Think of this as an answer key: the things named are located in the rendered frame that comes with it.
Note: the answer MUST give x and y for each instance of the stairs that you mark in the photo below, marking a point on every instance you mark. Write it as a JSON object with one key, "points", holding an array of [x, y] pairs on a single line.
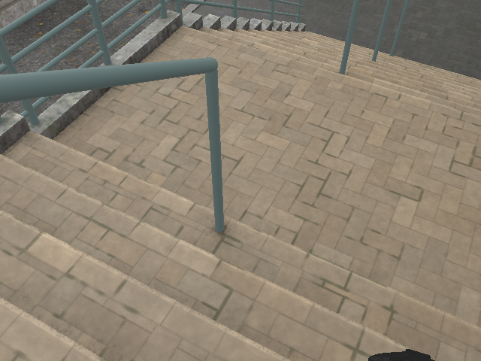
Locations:
{"points": [[407, 76], [97, 264]]}

